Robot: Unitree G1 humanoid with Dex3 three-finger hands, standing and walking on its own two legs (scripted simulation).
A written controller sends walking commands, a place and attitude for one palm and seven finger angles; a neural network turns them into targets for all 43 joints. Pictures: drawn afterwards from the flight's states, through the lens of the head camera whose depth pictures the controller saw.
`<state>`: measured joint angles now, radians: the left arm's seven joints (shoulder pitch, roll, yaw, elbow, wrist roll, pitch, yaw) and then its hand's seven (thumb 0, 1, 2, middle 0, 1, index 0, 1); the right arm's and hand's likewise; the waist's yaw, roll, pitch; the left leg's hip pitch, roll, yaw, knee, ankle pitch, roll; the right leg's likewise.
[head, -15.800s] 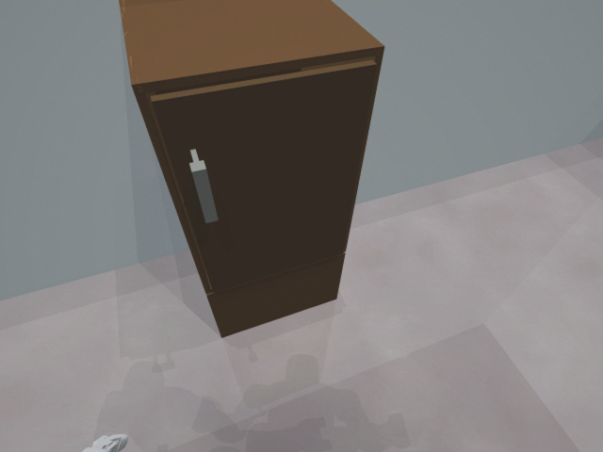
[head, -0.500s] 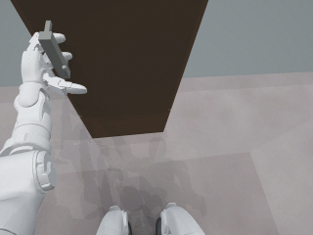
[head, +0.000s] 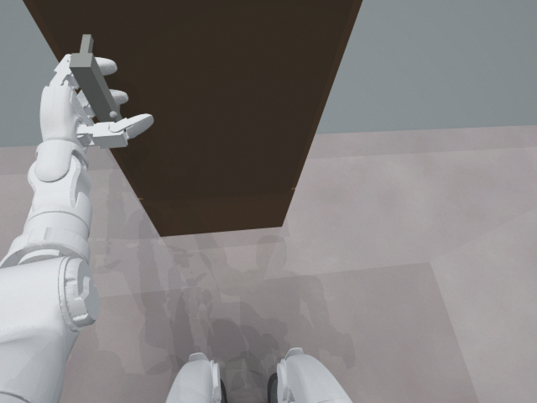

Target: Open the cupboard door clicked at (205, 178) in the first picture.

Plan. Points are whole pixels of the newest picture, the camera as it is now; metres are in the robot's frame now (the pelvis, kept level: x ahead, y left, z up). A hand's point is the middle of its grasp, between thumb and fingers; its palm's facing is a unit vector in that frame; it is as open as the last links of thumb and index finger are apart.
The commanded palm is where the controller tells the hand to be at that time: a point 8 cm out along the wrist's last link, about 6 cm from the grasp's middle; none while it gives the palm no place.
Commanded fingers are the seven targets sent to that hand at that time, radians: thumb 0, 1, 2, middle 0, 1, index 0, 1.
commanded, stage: close the thumb around the handle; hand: left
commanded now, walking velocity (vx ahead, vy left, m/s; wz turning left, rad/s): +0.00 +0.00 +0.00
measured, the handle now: (101, 87) +0.57 +0.20 +0.07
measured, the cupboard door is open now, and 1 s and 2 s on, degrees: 0 22 44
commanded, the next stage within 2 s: pull the door open along its arc in 0.34 s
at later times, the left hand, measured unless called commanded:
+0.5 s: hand (114, 116) +0.51 +0.18 +0.07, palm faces +0.05 -1.00 +0.00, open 6.1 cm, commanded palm +0.48 +0.22 +0.07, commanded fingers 0.00 0.90 0.90 -0.40 -1.35 -0.40 -1.35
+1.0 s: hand (144, 192) +0.39 +0.13 +0.07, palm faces +0.20 -0.97 +0.10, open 6.6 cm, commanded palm +0.33 +0.18 +0.07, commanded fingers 0.00 0.90 0.90 -0.40 -1.35 -0.40 -1.35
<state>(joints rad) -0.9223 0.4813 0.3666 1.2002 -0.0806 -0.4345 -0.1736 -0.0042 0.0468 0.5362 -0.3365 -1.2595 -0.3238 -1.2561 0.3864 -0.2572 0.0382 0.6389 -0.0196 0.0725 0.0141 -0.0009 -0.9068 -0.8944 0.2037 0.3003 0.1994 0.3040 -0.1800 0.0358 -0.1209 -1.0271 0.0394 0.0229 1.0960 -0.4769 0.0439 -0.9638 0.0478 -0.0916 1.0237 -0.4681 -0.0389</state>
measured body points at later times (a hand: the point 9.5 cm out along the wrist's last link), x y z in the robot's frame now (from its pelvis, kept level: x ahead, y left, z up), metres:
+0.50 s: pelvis +0.00 +0.00 +0.00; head +0.14 +0.02 +0.43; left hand +0.51 +0.23 +0.07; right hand +0.00 -0.26 -0.11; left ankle +0.02 +0.09 -0.66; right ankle +0.00 -0.10 -0.66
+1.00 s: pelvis +0.02 +0.00 +0.02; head +0.09 +0.01 +0.47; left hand +0.37 +0.18 +0.07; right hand +0.12 -0.24 -0.09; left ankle +0.02 +0.09 -0.66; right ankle +0.00 -0.10 -0.66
